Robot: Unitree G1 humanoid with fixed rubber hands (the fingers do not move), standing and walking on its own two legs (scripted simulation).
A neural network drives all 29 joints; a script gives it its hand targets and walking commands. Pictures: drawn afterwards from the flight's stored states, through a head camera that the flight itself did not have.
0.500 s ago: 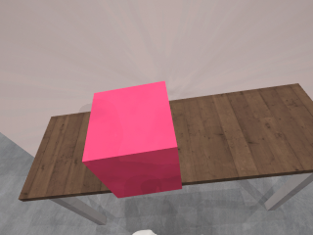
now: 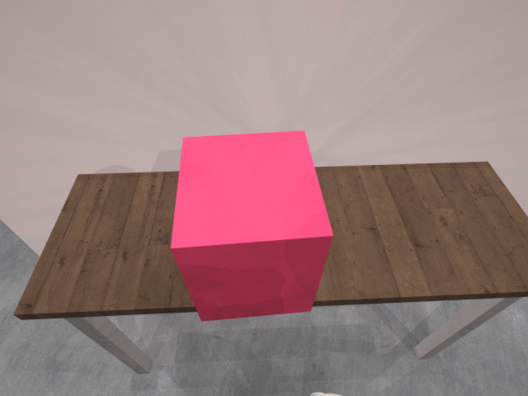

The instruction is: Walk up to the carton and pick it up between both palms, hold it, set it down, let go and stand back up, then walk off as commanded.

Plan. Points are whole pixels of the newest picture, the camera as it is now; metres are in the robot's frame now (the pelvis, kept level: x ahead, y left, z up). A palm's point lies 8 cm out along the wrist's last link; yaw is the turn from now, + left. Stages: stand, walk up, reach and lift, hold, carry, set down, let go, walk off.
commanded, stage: walk up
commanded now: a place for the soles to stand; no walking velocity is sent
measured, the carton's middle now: (250, 229) +0.39 +0.05 +0.01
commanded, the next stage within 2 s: reach and lift in 1.66 s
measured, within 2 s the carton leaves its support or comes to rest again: neither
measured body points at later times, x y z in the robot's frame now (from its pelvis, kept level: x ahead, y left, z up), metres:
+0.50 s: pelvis +0.00 +0.01 +0.00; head +0.03 +0.01 +0.45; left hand +0.11 +0.31 -0.12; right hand +0.07 -0.30 -0.12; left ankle +0.02 +0.11 -0.71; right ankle +0.06 -0.09 -0.71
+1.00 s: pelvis -0.06 +0.02 -0.01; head -0.01 +0.03 +0.44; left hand +0.01 +0.34 -0.14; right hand +0.04 -0.28 -0.13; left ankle +0.02 +0.12 -0.71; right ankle -0.08 -0.09 -0.72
